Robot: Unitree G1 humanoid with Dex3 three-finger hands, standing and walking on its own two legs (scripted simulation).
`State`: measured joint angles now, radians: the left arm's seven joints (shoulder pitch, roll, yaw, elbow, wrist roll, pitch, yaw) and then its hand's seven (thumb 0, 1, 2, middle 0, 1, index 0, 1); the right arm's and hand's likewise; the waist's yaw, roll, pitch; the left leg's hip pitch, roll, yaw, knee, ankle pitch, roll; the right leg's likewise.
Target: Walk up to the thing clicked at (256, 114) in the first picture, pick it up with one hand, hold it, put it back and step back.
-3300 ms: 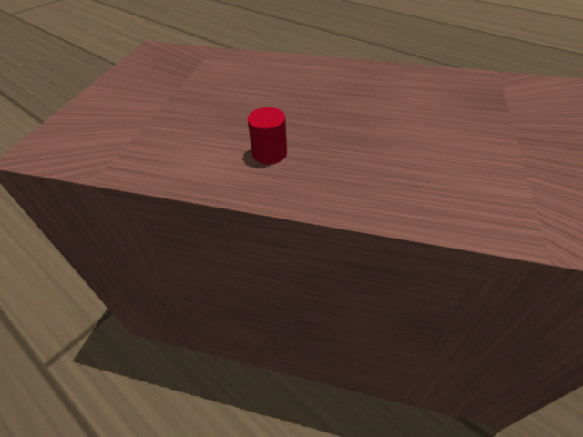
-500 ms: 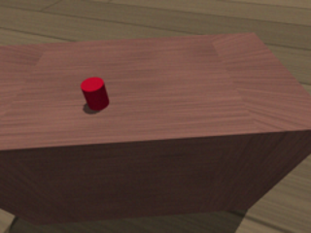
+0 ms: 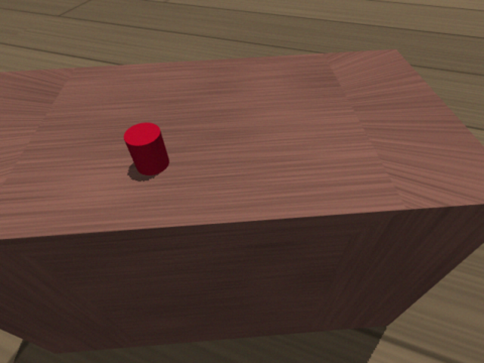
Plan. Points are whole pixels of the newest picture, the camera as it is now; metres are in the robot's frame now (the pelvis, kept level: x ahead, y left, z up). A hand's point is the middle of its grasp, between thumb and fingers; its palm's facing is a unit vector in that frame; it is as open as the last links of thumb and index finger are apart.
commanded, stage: stand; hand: left
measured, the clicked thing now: (147, 149) +0.52 +0.21 +0.06
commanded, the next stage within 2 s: none
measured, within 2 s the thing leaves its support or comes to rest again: neither
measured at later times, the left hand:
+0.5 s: hand out of the picture +0.09 +0.26 -0.16, palm faces -0.02 -0.94 -0.34, open 7.4 cm
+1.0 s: hand out of the picture +0.08 +0.26 -0.16, palm faces -0.02 -0.94 -0.34, open 7.4 cm
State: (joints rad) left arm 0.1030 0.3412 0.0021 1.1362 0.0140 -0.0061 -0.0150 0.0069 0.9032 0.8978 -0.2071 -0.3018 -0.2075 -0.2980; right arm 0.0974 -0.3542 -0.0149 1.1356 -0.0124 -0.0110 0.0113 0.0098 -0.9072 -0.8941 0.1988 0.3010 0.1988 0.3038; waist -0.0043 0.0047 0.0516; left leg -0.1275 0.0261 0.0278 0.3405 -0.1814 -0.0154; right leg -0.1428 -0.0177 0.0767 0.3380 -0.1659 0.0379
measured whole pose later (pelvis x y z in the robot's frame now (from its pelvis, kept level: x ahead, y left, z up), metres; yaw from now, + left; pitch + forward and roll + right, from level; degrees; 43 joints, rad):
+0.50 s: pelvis +0.02 +0.00 +0.00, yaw +1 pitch -1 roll +0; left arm 0.10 0.35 -0.01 1.12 0.01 -0.01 -0.01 0.01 0.90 0.90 -0.21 -0.30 -0.21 -0.30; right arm 0.09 -0.36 -0.01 1.13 -0.01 -0.01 0.01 0.01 -0.91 -0.89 0.20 0.30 0.20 0.30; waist 0.00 0.00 0.05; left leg -0.11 0.02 0.02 0.34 -0.20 -0.01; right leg -0.11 -0.03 0.06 0.32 -0.19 0.04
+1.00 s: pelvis +0.02 +0.00 +0.00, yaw +1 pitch -1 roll +0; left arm 0.13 0.35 -0.01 1.11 0.01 -0.01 -0.01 0.01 0.90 0.90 -0.21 -0.30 -0.21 -0.30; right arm 0.10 -0.36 -0.01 1.13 -0.01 -0.01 0.01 0.01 -0.91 -0.89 0.20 0.30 0.20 0.30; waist 0.00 0.00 0.05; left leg -0.11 0.01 0.01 0.33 -0.20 -0.01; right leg -0.11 -0.03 0.06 0.32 -0.19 0.04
